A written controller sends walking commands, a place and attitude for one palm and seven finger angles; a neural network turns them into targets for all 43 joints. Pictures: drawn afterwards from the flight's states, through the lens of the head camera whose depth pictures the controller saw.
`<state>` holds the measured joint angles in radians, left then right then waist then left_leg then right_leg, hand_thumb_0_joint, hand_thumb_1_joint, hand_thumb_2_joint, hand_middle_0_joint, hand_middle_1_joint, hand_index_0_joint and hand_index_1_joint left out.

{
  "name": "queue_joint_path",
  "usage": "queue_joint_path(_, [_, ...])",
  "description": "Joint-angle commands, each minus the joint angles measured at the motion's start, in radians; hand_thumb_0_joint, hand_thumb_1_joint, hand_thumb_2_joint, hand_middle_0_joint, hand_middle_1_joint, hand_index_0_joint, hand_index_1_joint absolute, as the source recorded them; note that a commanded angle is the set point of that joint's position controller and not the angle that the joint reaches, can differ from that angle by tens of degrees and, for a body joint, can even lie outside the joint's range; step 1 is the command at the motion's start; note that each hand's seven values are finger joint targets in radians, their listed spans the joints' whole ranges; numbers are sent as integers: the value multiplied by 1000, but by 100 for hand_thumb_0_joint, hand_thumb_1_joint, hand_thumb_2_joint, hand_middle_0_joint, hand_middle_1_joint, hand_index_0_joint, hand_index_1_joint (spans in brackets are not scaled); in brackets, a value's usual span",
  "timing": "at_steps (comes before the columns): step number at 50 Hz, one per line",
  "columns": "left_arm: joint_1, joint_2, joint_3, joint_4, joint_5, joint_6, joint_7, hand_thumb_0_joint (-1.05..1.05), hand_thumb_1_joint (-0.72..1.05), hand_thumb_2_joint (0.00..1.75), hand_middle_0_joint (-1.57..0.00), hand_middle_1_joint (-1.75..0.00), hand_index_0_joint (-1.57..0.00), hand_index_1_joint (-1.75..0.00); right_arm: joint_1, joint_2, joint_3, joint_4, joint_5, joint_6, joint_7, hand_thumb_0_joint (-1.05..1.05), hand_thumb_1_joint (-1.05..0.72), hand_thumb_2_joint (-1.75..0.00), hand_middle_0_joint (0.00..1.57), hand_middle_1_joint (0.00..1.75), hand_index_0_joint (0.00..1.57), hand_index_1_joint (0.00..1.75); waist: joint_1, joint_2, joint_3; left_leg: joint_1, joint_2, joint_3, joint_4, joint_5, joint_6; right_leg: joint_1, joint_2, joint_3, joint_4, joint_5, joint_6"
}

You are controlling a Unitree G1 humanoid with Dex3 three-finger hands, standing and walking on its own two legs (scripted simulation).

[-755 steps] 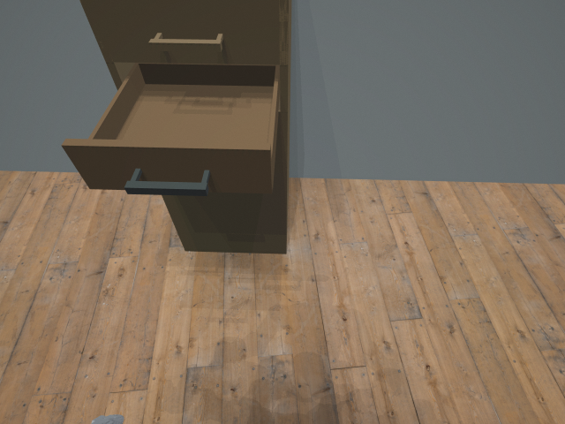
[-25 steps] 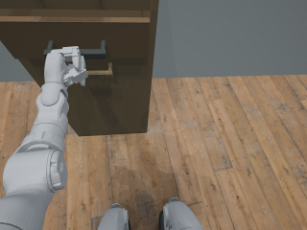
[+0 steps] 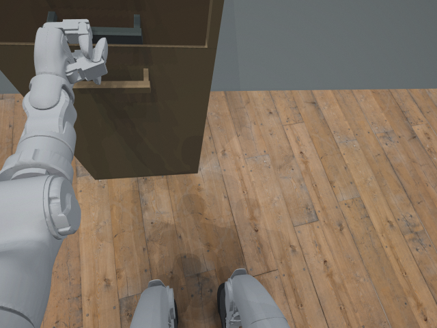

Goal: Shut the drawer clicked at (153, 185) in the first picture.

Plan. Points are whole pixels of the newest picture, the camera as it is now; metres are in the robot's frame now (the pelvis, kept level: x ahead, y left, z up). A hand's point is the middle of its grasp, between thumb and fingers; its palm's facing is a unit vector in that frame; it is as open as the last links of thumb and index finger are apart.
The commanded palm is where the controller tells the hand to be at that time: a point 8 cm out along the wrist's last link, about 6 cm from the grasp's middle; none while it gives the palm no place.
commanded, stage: push the drawer shut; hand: left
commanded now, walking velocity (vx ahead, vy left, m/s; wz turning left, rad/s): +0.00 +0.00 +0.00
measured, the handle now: (95, 27) +0.62 +0.15 +0.09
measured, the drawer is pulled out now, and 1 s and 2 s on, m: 0.00 0.00 0.00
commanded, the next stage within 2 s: pull the fist back off the drawer in 0.20 s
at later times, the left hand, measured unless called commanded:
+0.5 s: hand (97, 57) +0.56 +0.14 +0.09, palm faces -0.01 -1.00 -0.06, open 3.1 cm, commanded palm +0.57 +0.16 +0.09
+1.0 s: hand (106, 62) +0.55 +0.13 +0.09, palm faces -0.01 -1.00 -0.04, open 3.1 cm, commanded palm +0.52 +0.18 +0.09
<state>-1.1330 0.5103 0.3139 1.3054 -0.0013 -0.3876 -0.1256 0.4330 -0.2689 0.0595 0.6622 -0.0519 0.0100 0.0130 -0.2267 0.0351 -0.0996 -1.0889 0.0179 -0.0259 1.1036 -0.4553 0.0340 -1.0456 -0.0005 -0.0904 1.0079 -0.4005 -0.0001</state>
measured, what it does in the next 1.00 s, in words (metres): stands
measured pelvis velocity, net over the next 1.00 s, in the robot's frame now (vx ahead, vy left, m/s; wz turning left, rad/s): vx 0.02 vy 0.00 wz -0.03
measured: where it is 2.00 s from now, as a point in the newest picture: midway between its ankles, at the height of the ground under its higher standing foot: outside the picture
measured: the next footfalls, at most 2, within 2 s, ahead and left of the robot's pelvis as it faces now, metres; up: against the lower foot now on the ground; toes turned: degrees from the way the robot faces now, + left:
none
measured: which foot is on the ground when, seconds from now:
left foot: down 0.00-1.00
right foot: down 0.00-1.00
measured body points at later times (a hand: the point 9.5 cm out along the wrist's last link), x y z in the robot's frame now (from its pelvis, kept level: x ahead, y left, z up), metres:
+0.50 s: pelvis -0.01 +0.00 +0.00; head +0.15 +0.03 +0.42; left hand +0.55 +0.20 +0.09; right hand -0.04 -0.26 -0.10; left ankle +0.03 +0.09 -0.66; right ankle +0.04 -0.13 -0.66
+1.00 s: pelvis +0.02 +0.00 +0.02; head +0.15 +0.00 +0.45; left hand +0.54 +0.18 +0.09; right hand +0.00 -0.26 -0.10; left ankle +0.03 +0.09 -0.66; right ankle +0.04 -0.13 -0.66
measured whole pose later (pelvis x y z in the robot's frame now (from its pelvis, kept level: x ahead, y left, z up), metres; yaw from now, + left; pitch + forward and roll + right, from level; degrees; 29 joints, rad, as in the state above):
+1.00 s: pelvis +0.02 +0.00 +0.02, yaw -2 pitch +22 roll -3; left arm -0.92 0.42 0.36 1.15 -0.03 -0.40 -0.10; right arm 0.41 -0.26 0.04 0.60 -0.03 0.07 0.04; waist -0.19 0.04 -0.11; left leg -0.95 0.04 0.02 1.03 -0.47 0.03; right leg -0.94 0.02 -0.04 0.95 -0.41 0.00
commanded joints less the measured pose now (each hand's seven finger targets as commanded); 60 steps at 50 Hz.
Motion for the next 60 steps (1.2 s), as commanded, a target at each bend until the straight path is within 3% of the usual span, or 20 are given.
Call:
queue_joint_path(1, [-730, 180, 0, -270, -12, -43, 72, 0, 90, 90, -140, -160, -140, -160, 208, -204, -64, -20, -1, -20, -17, 0, -90, -90, 20, 30, 20, 30, -127, 198, -483, 488, 10, -106, -159, 155, -6, 41, 46, 38, -130, 60, -20])
queue_joint_path(3, [-739, 139, -35, -254, -10, -39, 76, 0, 90, 90, -140, -160, -140, -160, 201, -201, -63, -17, -1, -26, -16, 0, -90, -90, 20, 30, 20, 30, -138, 213, -475, 498, 12, -117, -167, 116, -10, 13, 45, 34, -130, 44, -21])
queue_joint_path(6, [-750, 168, -27, -250, -13, -41, 79, 0, 90, 90, -140, -160, -140, -160, 196, -209, -56, -17, 1, -35, -21, 0, -90, -90, 20, 30, 20, 30, -140, 222, -461, 491, 15, -122, -177, 82, -11, 3, 44, 35, -132, 27, -22])
queue_joint_path(14, [-764, 121, -62, -232, -30, -34, 85, 0, 90, 90, -140, -160, -140, -160, 185, -214, -51, -4, 4, -67, -27, 0, -90, -90, 20, 30, 20, 30, -157, 225, -439, 487, 20, -131, -199, 10, -12, -17, 42, 33, -142, -1, -19])
queue_joint_path(25, [-729, 149, -23, -234, -27, -49, 78, 0, 90, 90, -140, -160, -140, -160, 202, -212, -55, -16, -4, -55, -15, 0, -90, -90, 20, 30, 20, 30, -132, 191, -472, 471, 7, -115, -170, 80, -8, 43, 44, 35, -133, 32, -24])
queue_joint_path(27, [-712, 183, 7, -245, -23, -54, 73, 0, 90, 90, -140, -160, -140, -160, 203, -211, -58, -22, -5, -46, -11, 0, -90, -90, 20, 30, 20, 30, -111, 182, -499, 462, 3, -105, -162, 108, -7, 80, 44, 38, -134, 44, -24])
queue_joint_path(28, [-706, 147, -20, -254, -22, -56, 66, 0, 90, 90, -140, -160, -140, -160, 200, -204, -59, -26, -5, -43, -7, 0, -90, -90, 20, 30, 20, 30, -107, 206, -503, 474, 2, -102, -163, 124, -10, 81, 44, 37, -133, 52, -26])
queue_joint_path(30, [-648, 166, 13, -229, -28, -54, 61, 0, 90, 90, -140, -160, -140, -160, 206, -206, -62, -28, -4, -34, -1, 0, -90, -90, 20, 30, 20, 30, -95, 175, -490, 478, 4, -101, -159, 145, -9, 91, 48, 33, -133, 63, -27])
queue_joint_path(32, [-630, 134, -5, -240, -31, -52, 53, 0, 90, 90, -140, -160, -140, -160, 193, -201, -63, -37, -2, -25, 4, 0, -90, -90, 20, 30, 20, 30, -88, 173, -485, 465, 1, -91, -159, 138, -7, 102, 48, 38, -138, 59, -25])
queue_joint_path(36, [-523, 202, 65, -286, -41, -62, 43, 0, 90, 90, -140, -160, -140, -160, 185, -197, -65, -61, 5, -6, 7, 0, -90, -90, 20, 30, 20, 30, -35, 156, -522, 455, -2, -64, -160, 198, -5, 197, 51, 46, -140, 100, -27])
queue_joint_path(38, [-474, 134, 22, -312, -46, -67, 37, 0, 90, 90, -140, -160, -140, -160, 174, -187, -71, -71, 9, 3, 11, 0, -90, -90, 20, 30, 20, 30, -30, 143, -509, 474, 0, -58, -168, 218, -6, 210, 53, 45, -148, 115, -25])
queue_joint_path(41, [-369, 177, 75, -316, -53, -70, 41, 0, 90, 90, -140, -160, -140, -160, 169, -190, -76, -79, 15, 19, 13, 0, -90, -90, 20, 30, 20, 30, -2, 97, -497, 461, 0, -44, -174, 250, -5, 256, 56, 47, -152, 147, -25])
queue_joint_path(43, [-319, 133, 50, -348, -55, -74, 37, 0, 90, 90, -140, -160, -140, -160, 156, -178, -80, -94, 20, 26, 16, 0, -90, -90, 20, 30, 20, 30, 12, 101, -498, 457, -6, -26, -179, 264, -3, 295, 56, 55, -159, 178, -23])
queue_joint_path(45, [-251, 191, 101, -351, -55, -78, 39, 0, 90, 90, -140, -160, -140, -160, 159, -179, -80, -99, 23, 35, 13, 0, -90, -90, 20, 30, 20, 30, 35, 62, -487, 425, -8, -15, -186, 284, 0, 359, 56, 61, -156, 223, -24])
queue_joint_path(47, [-253, 142, 63, -389, -53, -85, 36, 0, 90, 90, -140, -160, -140, -160, 144, -168, -84, -108, 27, 41, 14, 0, -90, -90, 20, 30, 20, 30, 31, 77, -492, 440, -10, -6, -185, 307, -1, 363, 53, 65, -155, 257, -20])
queue_joint_path(49, [-231, 163, 89, -390, -56, -89, 39, 0, 90, 90, -140, -160, -140, -160, 145, -169, -89, -105, 28, 46, 13, 0, -90, -90, 20, 30, 20, 30, 38, 64, -479, 437, -10, 1, -185, 322, 0, 383, 54, 70, -158, 282, -20])
queue_joint_path(52, [-222, 113, 57, -419, -67, -96, 27, 0, 90, 90, -140, -160, -140, -160, 142, -162, -93, -101, 31, 52, 12, 0, -90, -90, 20, 30, 20, 30, 37, 78, -495, 490, -7, -3, -185, 398, -5, 382, 54, 65, -148, 343, -21])
queue_joint_path(55, [-153, 115, 74, -440, -81, -99, 19, 0, 90, 90, -140, -160, -140, -160, 144, -161, -99, -104, 31, 59, 12, 0, -90, -90, 20, 30, 20, 30, 55, 67, -520, 514, -8, 4, -181, 479, -7, 422, 54, 67, -142, 422, -21])
queue_joint_path(57, [-23, 113, 82, -575, -96, -99, 8, 0, 90, 90, -140, -160, -140, -160, 125, -155, -107, -138, 41, 62, 18, 0, -90, -90, 20, 30, 20, 30, 110, 128, -615, 603, -7, 10, -202, 591, -14, 493, 53, 69, -150, 496, -25])
queue_joint_path(60, [187, 49, 40, -702, -137, -52, -15, 0, 90, 90, -140, -160, -140, -160, 98, -143, -113, -171, 62, 61, 21, 0, -90, -90, 20, 30, 20, 30, 133, 55, -597, 628, -1, 16, -241, 674, -7, 594, 55, 64, -185, 586, -24])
